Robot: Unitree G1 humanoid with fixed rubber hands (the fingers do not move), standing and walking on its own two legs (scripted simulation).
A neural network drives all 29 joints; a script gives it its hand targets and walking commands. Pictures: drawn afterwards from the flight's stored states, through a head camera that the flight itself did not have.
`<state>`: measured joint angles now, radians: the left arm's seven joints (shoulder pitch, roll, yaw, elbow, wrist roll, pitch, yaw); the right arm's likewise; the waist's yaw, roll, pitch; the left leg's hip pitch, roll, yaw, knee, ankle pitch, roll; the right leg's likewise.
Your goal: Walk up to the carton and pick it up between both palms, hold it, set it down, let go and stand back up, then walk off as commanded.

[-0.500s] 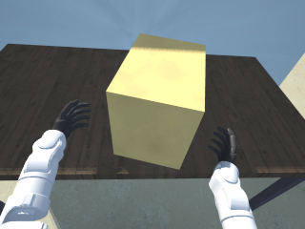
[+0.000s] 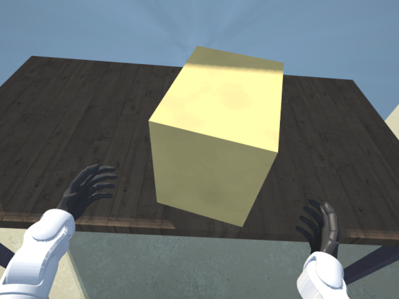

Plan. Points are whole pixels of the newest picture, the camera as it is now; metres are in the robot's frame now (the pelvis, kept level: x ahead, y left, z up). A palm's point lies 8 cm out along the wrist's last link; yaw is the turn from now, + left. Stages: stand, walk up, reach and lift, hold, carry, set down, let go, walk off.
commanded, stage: set down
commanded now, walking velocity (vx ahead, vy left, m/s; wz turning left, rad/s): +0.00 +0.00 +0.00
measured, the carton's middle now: (219, 134) +0.47 -0.02 +0.06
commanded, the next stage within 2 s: none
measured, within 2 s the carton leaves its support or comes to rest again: neither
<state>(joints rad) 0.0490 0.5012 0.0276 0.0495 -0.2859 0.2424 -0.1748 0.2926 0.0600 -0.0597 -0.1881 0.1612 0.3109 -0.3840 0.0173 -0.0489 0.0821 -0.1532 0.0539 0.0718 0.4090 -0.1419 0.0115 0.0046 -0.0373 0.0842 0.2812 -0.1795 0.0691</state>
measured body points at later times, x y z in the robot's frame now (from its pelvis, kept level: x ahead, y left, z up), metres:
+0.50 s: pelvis +0.03 -0.01 +0.00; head +0.05 +0.01 +0.45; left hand +0.24 +0.26 +0.04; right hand +0.20 -0.20 +0.03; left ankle +0.06 +0.11 -0.74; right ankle +0.00 -0.18 -0.74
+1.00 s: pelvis +0.04 -0.01 +0.00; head +0.06 +0.00 +0.45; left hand +0.23 +0.25 +0.01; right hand +0.21 -0.20 +0.00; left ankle +0.06 +0.11 -0.74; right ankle +0.00 -0.18 -0.74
